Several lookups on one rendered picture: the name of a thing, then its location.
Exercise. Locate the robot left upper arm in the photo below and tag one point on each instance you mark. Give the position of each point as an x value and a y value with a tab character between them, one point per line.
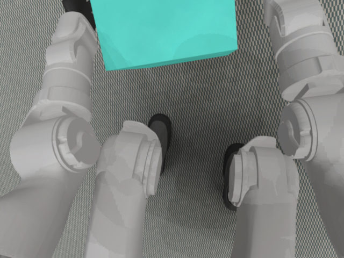
52	157

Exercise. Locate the right robot thigh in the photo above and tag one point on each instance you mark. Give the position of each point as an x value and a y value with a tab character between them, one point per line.
266	210

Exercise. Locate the left robot thigh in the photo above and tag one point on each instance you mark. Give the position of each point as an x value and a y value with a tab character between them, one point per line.
116	221

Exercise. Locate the robot right upper arm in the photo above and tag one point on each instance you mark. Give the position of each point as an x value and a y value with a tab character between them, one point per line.
311	130

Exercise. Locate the carton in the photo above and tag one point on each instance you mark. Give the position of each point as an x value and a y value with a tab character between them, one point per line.
135	34

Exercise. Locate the robot right forearm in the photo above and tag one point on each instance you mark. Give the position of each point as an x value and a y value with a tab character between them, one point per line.
303	45

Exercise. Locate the robot left hand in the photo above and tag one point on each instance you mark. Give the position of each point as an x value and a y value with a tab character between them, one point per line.
81	6

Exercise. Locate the robot thigh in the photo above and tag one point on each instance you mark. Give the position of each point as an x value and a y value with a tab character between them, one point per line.
116	221
266	210

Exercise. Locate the robot left forearm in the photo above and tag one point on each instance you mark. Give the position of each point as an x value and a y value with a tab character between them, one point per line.
69	68

